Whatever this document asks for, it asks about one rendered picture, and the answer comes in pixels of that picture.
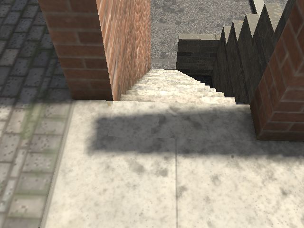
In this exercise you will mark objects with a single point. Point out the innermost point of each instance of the stairs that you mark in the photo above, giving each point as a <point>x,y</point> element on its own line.
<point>170,85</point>

